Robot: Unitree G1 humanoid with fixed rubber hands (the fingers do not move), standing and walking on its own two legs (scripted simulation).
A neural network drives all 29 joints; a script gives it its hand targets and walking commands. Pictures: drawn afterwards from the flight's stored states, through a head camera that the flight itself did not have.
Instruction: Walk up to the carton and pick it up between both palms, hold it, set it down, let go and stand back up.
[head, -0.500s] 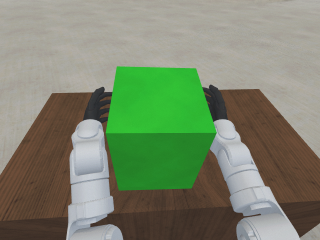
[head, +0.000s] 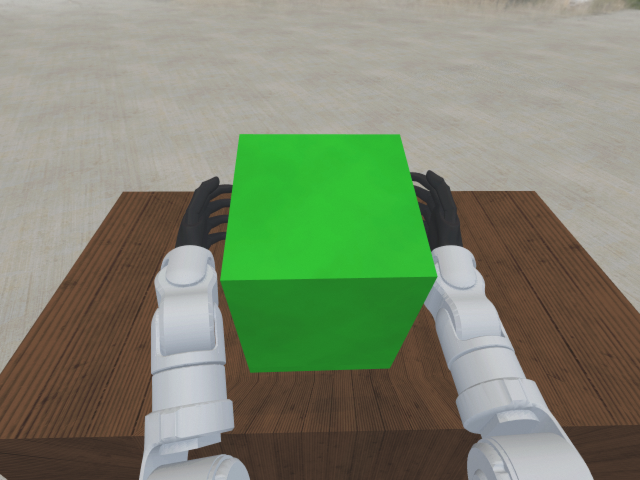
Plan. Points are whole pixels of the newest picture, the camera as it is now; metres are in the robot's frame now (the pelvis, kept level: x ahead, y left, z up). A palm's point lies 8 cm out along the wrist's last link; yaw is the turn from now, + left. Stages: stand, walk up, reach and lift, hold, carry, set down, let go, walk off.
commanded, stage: set down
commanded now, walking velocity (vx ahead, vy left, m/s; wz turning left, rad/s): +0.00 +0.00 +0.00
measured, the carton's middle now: (320, 260) +0.38 +0.01 +0.13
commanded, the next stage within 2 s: none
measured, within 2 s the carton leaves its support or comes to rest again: neither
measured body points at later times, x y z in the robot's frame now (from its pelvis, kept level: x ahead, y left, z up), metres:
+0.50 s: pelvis +0.02 -0.01 +0.00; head -0.01 +0.01 +0.45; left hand +0.37 +0.14 +0.13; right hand +0.39 -0.15 +0.14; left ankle +0.02 +0.13 -0.75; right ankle +0.01 -0.11 -0.75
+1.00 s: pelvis +0.01 -0.02 +0.00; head +0.01 -0.01 +0.45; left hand +0.37 +0.14 +0.10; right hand +0.41 -0.16 +0.11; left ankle +0.02 +0.13 -0.75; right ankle +0.01 -0.11 -0.75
